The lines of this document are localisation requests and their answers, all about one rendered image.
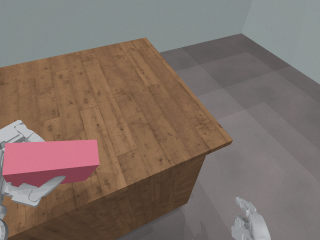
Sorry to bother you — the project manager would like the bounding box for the sponge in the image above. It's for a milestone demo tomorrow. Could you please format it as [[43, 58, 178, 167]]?
[[2, 139, 100, 188]]

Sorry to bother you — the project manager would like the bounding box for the left robot hand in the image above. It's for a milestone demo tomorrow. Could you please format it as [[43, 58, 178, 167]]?
[[0, 120, 66, 208]]

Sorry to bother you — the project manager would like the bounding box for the right robot hand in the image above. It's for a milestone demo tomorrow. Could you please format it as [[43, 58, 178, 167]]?
[[231, 197, 271, 240]]

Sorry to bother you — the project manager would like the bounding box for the table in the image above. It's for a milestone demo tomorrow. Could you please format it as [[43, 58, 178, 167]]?
[[0, 37, 233, 240]]

